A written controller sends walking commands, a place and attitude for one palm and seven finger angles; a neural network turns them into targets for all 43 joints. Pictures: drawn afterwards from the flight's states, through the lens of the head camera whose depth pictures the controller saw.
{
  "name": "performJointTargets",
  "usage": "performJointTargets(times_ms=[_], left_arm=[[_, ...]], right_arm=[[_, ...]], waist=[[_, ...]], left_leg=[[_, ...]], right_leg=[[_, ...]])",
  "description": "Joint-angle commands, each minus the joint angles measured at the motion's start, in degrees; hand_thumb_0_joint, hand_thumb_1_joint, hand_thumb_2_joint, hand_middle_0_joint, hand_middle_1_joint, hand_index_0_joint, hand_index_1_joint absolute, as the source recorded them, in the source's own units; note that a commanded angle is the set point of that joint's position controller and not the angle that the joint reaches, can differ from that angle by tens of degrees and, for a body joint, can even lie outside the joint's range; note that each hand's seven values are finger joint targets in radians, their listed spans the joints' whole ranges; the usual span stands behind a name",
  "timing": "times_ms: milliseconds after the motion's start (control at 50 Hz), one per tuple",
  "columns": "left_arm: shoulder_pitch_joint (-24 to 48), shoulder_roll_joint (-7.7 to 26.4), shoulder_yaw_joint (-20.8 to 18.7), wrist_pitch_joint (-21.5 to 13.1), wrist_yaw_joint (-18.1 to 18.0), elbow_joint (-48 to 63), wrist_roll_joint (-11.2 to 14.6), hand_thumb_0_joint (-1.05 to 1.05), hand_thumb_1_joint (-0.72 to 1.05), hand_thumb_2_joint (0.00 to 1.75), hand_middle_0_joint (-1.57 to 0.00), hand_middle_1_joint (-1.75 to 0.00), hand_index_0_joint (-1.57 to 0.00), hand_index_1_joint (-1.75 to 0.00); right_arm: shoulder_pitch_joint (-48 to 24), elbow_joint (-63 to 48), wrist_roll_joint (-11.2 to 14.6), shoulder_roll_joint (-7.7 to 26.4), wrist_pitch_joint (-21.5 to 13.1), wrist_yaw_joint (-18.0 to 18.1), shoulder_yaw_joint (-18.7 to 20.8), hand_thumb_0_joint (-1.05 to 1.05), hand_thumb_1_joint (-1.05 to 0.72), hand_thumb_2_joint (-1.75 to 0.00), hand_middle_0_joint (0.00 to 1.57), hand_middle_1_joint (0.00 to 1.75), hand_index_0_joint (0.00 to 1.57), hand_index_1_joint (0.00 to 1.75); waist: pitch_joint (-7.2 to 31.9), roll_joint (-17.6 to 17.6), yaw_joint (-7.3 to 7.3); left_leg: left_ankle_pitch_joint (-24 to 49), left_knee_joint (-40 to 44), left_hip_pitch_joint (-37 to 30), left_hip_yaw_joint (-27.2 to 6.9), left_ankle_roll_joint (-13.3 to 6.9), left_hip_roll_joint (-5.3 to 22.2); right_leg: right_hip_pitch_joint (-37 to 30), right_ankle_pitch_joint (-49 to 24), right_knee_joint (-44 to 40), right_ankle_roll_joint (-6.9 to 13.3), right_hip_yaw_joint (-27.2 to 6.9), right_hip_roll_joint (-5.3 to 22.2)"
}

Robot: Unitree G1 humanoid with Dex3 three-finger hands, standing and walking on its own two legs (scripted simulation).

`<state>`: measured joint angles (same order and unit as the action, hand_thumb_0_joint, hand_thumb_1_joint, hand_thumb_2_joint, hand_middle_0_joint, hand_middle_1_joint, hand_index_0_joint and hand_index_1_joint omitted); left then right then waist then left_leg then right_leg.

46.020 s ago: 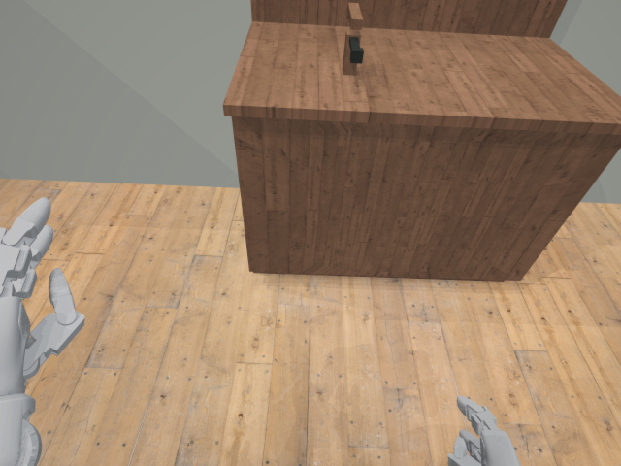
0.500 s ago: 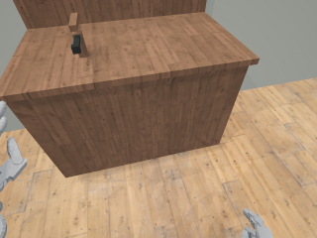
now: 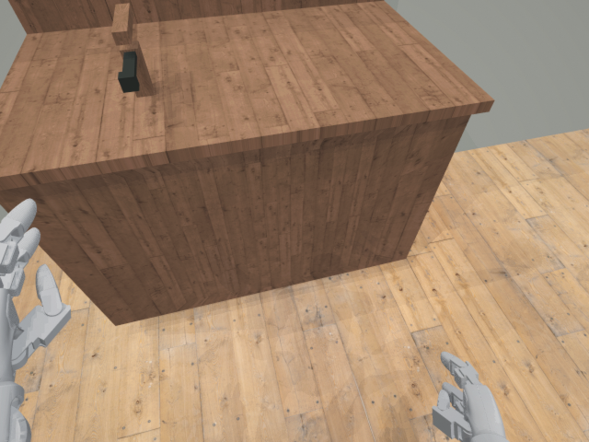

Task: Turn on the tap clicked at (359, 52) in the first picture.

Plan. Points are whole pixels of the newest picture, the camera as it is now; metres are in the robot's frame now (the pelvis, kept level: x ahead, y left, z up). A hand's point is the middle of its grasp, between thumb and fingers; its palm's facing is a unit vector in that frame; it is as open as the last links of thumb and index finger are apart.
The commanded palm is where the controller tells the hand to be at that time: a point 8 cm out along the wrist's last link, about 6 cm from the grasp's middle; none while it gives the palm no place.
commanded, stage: take the last steps up to it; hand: left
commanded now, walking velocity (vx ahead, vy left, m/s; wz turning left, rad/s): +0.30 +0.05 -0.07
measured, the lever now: (128, 81) +0.67 +0.35 +0.13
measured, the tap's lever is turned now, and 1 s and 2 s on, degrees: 0 0 0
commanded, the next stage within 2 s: come to a stop and stand still in 0.74 s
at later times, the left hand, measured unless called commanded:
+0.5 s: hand (114, 213) +0.33 +0.23 +0.16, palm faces +0.33 -0.83 -0.45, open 7.4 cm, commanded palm +0.27 +0.28 +0.18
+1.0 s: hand (142, 142) +0.45 +0.24 +0.16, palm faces +0.35 -0.80 -0.49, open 7.4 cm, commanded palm +0.40 +0.28 +0.18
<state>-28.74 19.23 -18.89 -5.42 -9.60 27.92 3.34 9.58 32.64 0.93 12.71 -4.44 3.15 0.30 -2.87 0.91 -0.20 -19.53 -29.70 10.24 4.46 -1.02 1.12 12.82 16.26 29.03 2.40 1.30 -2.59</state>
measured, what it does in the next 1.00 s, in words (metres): walks ahead: left foot, then right foot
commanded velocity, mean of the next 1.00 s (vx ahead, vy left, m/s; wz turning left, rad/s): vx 0.14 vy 0.04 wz -0.01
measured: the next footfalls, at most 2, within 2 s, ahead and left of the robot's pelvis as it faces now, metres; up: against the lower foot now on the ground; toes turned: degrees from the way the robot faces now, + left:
left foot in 0.54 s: +0.23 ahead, +0.14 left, +0.00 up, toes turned +6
right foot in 0.76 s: +0.24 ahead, -0.09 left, +0.00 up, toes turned -8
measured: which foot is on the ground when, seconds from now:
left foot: down 0.00-0.26, up 0.28-0.52, down 0.54-0.78, up 0.80-1.00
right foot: down 0.00-0.54, up 0.56-0.74, down 0.76-1.00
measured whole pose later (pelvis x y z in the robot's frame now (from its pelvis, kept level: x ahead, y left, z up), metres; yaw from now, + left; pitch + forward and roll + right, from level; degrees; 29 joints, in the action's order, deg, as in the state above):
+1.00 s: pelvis +0.22 +0.01 +0.00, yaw -3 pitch +0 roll +2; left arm -29.2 20.1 -22.7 -8.6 -9.1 29.7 3.0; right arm 9.7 34.4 0.7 13.5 -3.5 2.3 0.1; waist -7.1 0.5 -0.1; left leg -14.9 -36.7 20.1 7.8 1.3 1.2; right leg 9.4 20.1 29.3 1.1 6.7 4.0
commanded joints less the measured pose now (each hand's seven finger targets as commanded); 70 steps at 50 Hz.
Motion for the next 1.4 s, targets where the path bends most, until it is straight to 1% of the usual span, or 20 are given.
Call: performJointTargets(times_ms=[0, 180, 200, 240, 260, 320, 480, 520, 560, 680, 720, 760, 840, 920, 980, 1020, 1100, 1180, 1280, 1380], left_arm=[[7.85, 11.35, -6.72, -4.35, -1.66, 15.53, -0.73, 0.00, 0.90, 0.90, -0.20, -0.30, -0.20, -0.30], [7.83, 9.60, -5.91, -4.51, -1.63, 10.95, -1.35, 0.00, 0.90, 0.90, -0.20, -0.30, -0.20, -0.30], [7.03, 9.92, -6.52, -4.56, -1.54, 9.27, -1.21, 0.00, 0.90, 0.90, -0.20, -0.30, -0.20, -0.30], [6.29, 11.70, -7.58, -4.90, -0.83, 7.91, -0.13, 0.00, 0.90, 0.90, -0.20, -0.30, -0.20, -0.30], [6.39, 10.47, -6.96, -5.79, -0.09, 8.72, 0.48, 0.00, 0.90, 0.90, -0.20, -0.30, -0.20, -0.30], [0.24, 13.21, -10.94, -8.41, -0.31, 12.13, -0.23, 0.00, 0.90, 0.90, -0.20, -0.30, -0.20, -0.30], [1.73, 11.28, -9.31, -8.41, -0.75, 15.47, 0.14, 0.00, 0.90, 0.90, -0.20, -0.30, -0.20, -0.30], [1.61, 11.60, -9.51, -7.92, -0.89, 18.17, 0.48, 0.00, 0.90, 0.90, -0.20, -0.30, -0.20, -0.30], [4.24, 12.00, -9.81, -7.50, -0.85, 13.99, 0.45, 0.00, 0.90, 0.90, -0.20, -0.30, -0.20, -0.30], [-0.86, 13.53, -11.71, -6.15, -0.94, 20.04, -0.24, 0.00, 0.90, 0.90, -0.20, -0.30, -0.20, -0.30], [-2.22, 13.00, -11.68, -6.02, -1.05, 19.65, -0.22, 0.00, 0.90, 0.90, -0.20, -0.30, -0.20, -0.30], [-3.27, 14.27, -12.48, -5.45, -1.02, 16.59, -0.29, 0.00, 0.90, 0.90, -0.20, -0.30, -0.20, -0.30], [-0.87, 12.35, -12.76, -6.00, -0.39, 11.77, 0.17, 0.00, 0.90, 0.90, -0.20, -0.30, -0.20, -0.30], [1.52, 10.23, -9.63, -6.59, -0.39, 9.03, -0.68, 0.00, 0.90, 0.90, -0.20, -0.30, -0.20, -0.30], [3.91, 9.69, -6.47, -5.74, -0.48, 13.52, -0.36, 0.00, 0.90, 0.90, -0.20, -0.30, -0.20, -0.30], [1.09, 10.88, -6.56, -4.99, -0.61, 18.87, -0.78, 0.00, 0.90, 0.90, -0.20, -0.30, -0.20, -0.30], [2.71, 12.83, -8.29, -4.24, -1.25, 21.04, -2.57, 0.00, 0.90, 0.90, -0.20, -0.30, -0.20, -0.30], [-2.76, 14.77, -11.96, -4.36, -1.49, 22.69, -1.32, 0.00, 0.90, 0.90, -0.20, -0.30, -0.20, -0.30], [-6.04, 13.12, -12.22, -3.52, -0.75, 16.73, 0.98, 0.00, 0.90, 0.90, -0.20, -0.30, -0.20, -0.30], [-3.80, 11.99, -11.63, -3.61, -0.20, 10.15, 0.30, 0.00, 0.90, 0.90, -0.20, -0.30, -0.20, -0.30]], right_arm=[[-4.30, -8.40, -0.68, 6.40, -3.07, 1.22, 1.83, 0.00, -0.90, -0.90, 0.20, 0.30, 0.20, 0.30], [-2.42, -6.70, -1.19, 6.43, -4.72, 1.04, 1.22, 0.00, -0.90, -0.90, 0.20, 0.30, 0.20, 0.30], [-3.04, -6.72, -1.01, 6.78, -4.49, 0.95, 1.44, 0.00, -0.90, -0.90, 0.20, 0.30, 0.20, 0.30], [-3.70, -7.39, 0.34, 5.75, -3.86, 0.13, 2.53, 0.00, -0.90, -0.90, 0.20, 0.30, 0.20, 0.30], [-2.95, -7.17, 0.84, 6.23, -3.72, -0.57, 3.03, 0.00, -0.90, -0.90, 0.20, 0.30, 0.20, 0.30], [-3.48, -6.86, -0.31, 4.54, -2.39, -1.29, 1.91, 0.00, -0.90, -0.90, 0.20, 0.30, 0.20, 0.30], [-2.12, -6.72, -0.33, 5.01, -3.85, 0.18, 3.55, 0.00, -0.90, -0.90, 0.20, 0.30, 0.20, 0.30], [-1.64, -7.23, 0.20, 7.14, -3.60, 0.32, 4.50, 0.00, -0.90, -0.90, 0.20, 0.30, 0.20, 0.30], [-2.01, -7.97, 1.04, 6.51, -4.42, 0.11, 3.80, 0.00, -0.90, -0.90, 0.20, 0.30, 0.20, 0.30], [-4.19, -7.46, 0.43, 5.27, -5.83, -0.71, 2.14, 0.00, -0.90, -0.90, 0.20, 0.30, 0.20, 0.30], [-4.58, -8.15, 0.32, 4.98, -5.76, -0.60, 1.85, 0.00, -0.90, -0.90, 0.20, 0.30, 0.20, 0.30], [-3.81, -8.49, 0.42, 3.27, -4.70, -0.74, 1.73, 0.00, -0.90, -0.90, 0.20, 0.30, 0.20, 0.30], [-3.03, -6.10, 0.18, 4.01, -3.47, -1.19, 1.37, 0.00, -0.90, -0.90, 0.20, 0.30, 0.20, 0.30], [-4.80, -7.04, -0.67, 3.95, -2.30, -0.38, 1.16, 0.00, -0.90, -0.90, 0.20, 0.30, 0.20, 0.30], [-4.15, -8.05, 0.17, 5.22, -2.20, 0.54, 2.41, 0.00, -0.90, -0.90, 0.20, 0.30, 0.20, 0.30], [-2.57, -9.32, 0.77, 6.37, -2.56, 0.38, 3.60, 0.00, -0.90, -0.90, 0.20, 0.30, 0.20, 0.30], [-1.47, -9.18, -0.35, 6.02, -3.36, -0.66, 3.02, 0.00, -0.90, -0.90, 0.20, 0.30, 0.20, 0.30], [-1.88, -10.16, 0.31, 5.74, -3.70, -1.44, 3.26, 0.00, -0.90, -0.90, 0.20, 0.30, 0.20, 0.30], [-3.79, -11.04, 1.47, 4.24, -1.92, -0.84, 2.36, 0.00, -0.90, -0.90, 0.20, 0.30, 0.20, 0.30], [-4.48, -9.46, 0.10, 3.90, -0.63, -0.22, 1.17, 0.00, -0.90, -0.90, 0.20, 0.30, 0.20, 0.30]], waist=[[4.66, 5.15, -0.73], [2.94, 8.17, -0.89], [4.84, 4.63, 0.15], [7.77, -17.73, 0.68], [7.04, -14.91, 0.04], [3.66, -1.40, 1.01], [10.90, -1.16, -1.13], [15.87, 16.05, -1.16], [8.71, 5.10, -0.78], [8.36, 14.72, 0.83], [8.76, 6.96, 1.45], [6.76, -20.99, 0.60], [6.73, -7.60, -0.34], [8.91, -8.91, 0.25], [11.67, -3.63, -0.54], [15.47, 6.82, 1.18], [10.10, 13.68, 0.44], [14.35, 13.07, 0.71], [12.00, -10.14, -0.19], [11.34, -8.31, 0.19]], left_leg=[[-0.57, 6.54, 2.47, -7.48, -3.38, 7.66], [20.31, 4.14, -2.50, -10.75, -5.37, 13.29], [21.92, -3.06, 4.00, -6.32, -4.41, 11.06], [0.33, -31.82, 26.96, 3.36, 0.69, -0.48], [-12.85, -40.09, 32.72, -2.96, 1.46, -0.53], [-8.73, -33.11, 32.16, -3.76, 1.49, 3.41], [17.21, 1.63, -6.41, 6.25, -0.65, -0.13], [28.21, 4.44, -22.86, -17.35, -10.50, 17.90], [19.69, 11.31, -11.53, -27.12, -14.63, 22.31], [8.73, 9.28, 4.61, -6.25, -7.34, 14.54], [1.29, 0.67, 9.35, -2.62, -4.44, 11.40], [-10.40, -25.07, 25.63, 4.23, 0.83, 0.19], [-8.22, -28.12, 26.04, -1.65, 2.91, 3.19], [3.68, -5.30, 12.59, 4.26, 2.26, -0.53], [30.81, 3.43, -3.00, 2.20, 0.58, 3.29], [64.20, 1.78, -17.00, -10.27, -6.09, 16.27], [70.86, 3.10, -14.24, -9.94, -5.94, 16.88], [55.41, -0.87, -11.34, -5.67, -3.39, 15.12], [-4.74, -16.57, 13.69, 0.24, 2.75, 1.50], [-3.04, -11.55, 15.61, 0.41, 2.69, 0.55]], right_leg=[[0.12, -1.09, -1.05, 1.03, -6.56, 5.87], [4.37, 3.95, 2.20, -0.11, 2.56, 2.85], [-4.97, -2.64, -0.67, 1.49, 0.15, 3.65], [-23.74, -27.21, -8.35, 10.92, -29.18, 20.23], [-25.52, -37.69, -8.48, 12.23, -30.21, 23.51], [-20.45, -40.72, -8.57, 9.93, -17.72, 20.67], [-6.07, -32.07, 7.29, 1.53, -0.73, 11.65], [13.26, 12.01, 29.94, -2.82, 2.37, 3.68], [18.13, 18.32, 40.15, -2.23, -3.03, 3.49], [1.44, 8.51, 12.69, -2.93, 4.15, 6.07], [-6.18, 3.02, -0.18, -2.33, 4.22, 5.44], [-13.25, -4.24, -14.44, 5.94, -26.88, 23.54], [-16.23, -44.60, -6.80, 7.30, -13.36, 22.21], [-16.67, -49.16, -1.98, 3.25, -2.07, 16.98], [-10.42, -38.93, 5.57, -2.07, 2.17, 13.68], [4.75, 3.37, 11.86, -4.61, 1.28, 7.71], [8.26, 12.29, 12.54, -3.49, 1.12, 5.10], [0.99, 0.11, 0.72, -2.81, 1.37, 5.21], [-14.45, -61.14, -2.67, 2.30, -12.32, 19.90], [-17.34, -54.75, -1.59, 3.46, -7.46, 17.61]])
